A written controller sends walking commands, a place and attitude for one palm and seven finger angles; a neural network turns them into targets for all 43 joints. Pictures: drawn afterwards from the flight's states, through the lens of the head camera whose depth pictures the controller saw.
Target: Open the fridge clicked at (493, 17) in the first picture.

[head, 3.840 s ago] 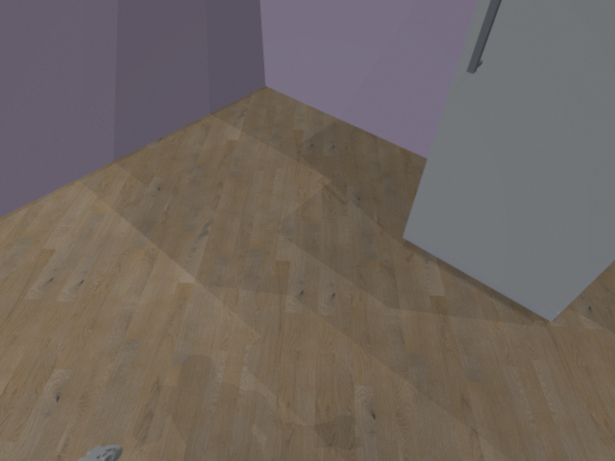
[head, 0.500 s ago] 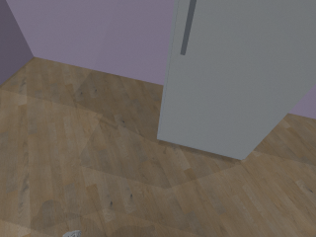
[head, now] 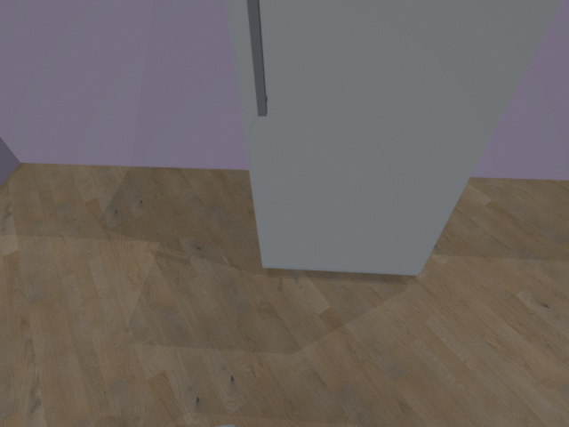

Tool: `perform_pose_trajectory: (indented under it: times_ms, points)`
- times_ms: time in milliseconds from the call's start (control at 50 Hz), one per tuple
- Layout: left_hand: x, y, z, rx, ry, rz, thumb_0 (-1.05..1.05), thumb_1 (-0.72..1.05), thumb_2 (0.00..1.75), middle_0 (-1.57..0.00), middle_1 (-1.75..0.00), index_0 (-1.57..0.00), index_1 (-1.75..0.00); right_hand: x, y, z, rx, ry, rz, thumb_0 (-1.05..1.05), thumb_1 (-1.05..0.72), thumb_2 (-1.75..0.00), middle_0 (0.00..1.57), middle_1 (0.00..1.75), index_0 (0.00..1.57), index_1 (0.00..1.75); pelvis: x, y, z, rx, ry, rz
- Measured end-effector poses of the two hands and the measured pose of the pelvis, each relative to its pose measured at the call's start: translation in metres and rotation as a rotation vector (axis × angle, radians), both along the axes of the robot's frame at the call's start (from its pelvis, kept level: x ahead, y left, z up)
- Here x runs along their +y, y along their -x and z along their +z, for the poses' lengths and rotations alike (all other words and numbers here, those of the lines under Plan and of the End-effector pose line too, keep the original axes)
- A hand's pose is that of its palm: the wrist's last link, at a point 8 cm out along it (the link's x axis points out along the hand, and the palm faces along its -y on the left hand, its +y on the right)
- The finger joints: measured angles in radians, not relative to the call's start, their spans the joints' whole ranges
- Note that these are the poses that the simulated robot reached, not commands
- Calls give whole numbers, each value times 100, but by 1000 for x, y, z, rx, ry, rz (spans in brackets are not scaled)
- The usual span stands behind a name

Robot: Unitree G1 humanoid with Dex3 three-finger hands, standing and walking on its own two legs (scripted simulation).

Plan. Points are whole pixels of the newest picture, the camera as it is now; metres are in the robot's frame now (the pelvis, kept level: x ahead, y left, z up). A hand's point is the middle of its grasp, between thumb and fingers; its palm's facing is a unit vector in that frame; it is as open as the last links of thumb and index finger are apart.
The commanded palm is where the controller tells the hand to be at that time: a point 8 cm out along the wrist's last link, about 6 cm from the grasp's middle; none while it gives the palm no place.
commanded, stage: take the last steps up to it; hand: left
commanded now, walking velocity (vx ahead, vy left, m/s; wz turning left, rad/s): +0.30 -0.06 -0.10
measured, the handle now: (255, 6) +0.75 +0.08 +0.25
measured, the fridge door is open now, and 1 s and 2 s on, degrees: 0 0 0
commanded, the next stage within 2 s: come to a stop and stand still in 0.62 s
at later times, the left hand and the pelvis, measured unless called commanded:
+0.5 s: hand (178, 424) +0.16 +0.19 -0.18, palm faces -0.03 -0.99 -0.15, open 7.4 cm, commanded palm none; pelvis +0.14 +0.02 +0.01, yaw -4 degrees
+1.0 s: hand (232, 313) +0.36 +0.13 -0.17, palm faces -0.01 -0.97 -0.22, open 7.2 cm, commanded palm none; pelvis +0.27 -0.05 +0.00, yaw -3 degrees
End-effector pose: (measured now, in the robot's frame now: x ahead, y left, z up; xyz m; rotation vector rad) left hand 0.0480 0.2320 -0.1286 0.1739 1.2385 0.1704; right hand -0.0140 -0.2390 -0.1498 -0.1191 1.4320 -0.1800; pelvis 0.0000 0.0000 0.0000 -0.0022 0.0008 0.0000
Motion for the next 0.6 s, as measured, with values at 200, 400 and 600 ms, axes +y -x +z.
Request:
perform_pose_trajectory:
  times_ms: [200,400,600]
  points:
    - [-8,31,-16,186,61,37,1,92,90,-20,-30,-20,-30,0,-91,15,-129,29,34,1,-91,-89,20,30,19,30,3,-46,0,11,13,-16]
    - [11,-24,-32,290,104,1,1,91,90,-20,-30,-20,-30,31,-161,19,-230,66,4,1,-91,-89,20,30,20,30,23,-111,-6,-10,5,-71]
    - [-1,-199,-9,36,37,-89,1,93,90,-20,-30,-19,-30,25,-125,15,35,-2,-105,1,-92,-89,20,30,20,30,-1,-176,4,0,-12,-83]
